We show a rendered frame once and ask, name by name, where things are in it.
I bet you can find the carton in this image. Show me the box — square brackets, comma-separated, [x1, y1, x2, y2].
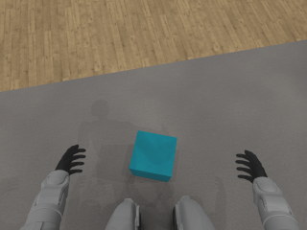
[129, 130, 177, 182]

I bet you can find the right robot shin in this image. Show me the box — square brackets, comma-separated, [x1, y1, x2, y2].
[177, 195, 190, 230]

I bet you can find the robot left hand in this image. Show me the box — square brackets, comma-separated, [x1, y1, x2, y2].
[55, 145, 86, 175]

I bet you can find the right robot forearm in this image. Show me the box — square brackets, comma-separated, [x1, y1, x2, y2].
[252, 176, 301, 230]

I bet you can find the left robot forearm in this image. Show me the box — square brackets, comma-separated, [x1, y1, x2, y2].
[19, 170, 70, 230]

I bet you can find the right robot thigh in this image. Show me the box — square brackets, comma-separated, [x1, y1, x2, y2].
[175, 199, 217, 230]

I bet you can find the robot right hand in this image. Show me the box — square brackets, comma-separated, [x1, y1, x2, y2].
[235, 150, 267, 183]

